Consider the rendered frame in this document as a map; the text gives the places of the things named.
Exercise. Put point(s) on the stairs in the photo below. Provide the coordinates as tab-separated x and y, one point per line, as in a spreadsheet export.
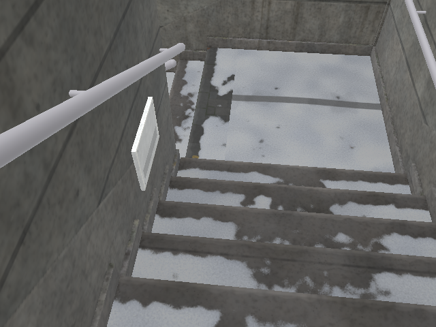
243	244
183	88

